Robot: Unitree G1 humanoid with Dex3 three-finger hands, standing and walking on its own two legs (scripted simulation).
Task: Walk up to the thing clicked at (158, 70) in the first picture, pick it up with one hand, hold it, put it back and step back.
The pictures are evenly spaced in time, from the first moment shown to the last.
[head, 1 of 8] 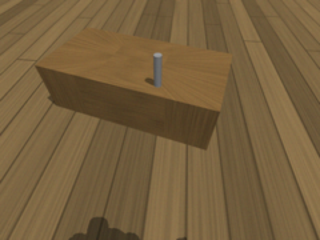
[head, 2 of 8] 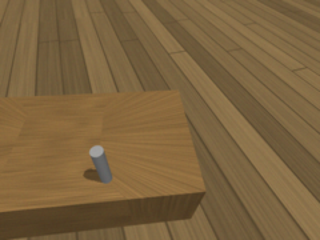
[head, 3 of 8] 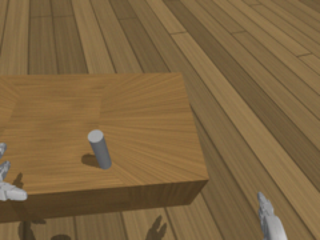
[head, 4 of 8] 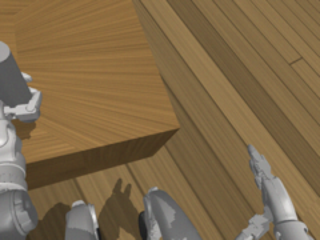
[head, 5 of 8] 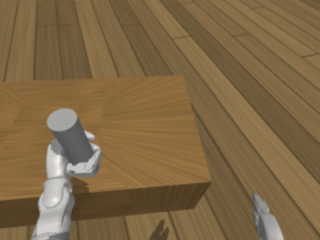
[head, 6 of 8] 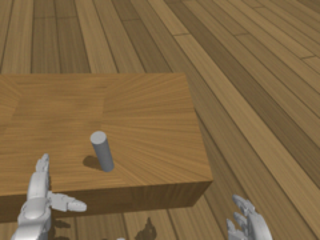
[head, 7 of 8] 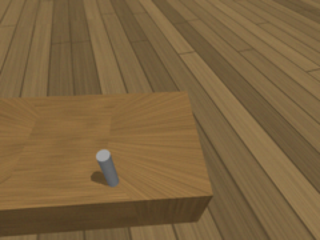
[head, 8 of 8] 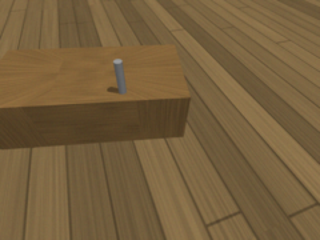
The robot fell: no
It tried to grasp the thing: yes
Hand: left
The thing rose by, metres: 0.29
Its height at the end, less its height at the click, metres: +0.00
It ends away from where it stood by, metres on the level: 0.01
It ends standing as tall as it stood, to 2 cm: yes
